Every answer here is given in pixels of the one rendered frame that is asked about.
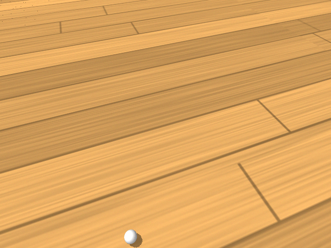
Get ball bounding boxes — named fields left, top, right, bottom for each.
left=124, top=229, right=137, bottom=244

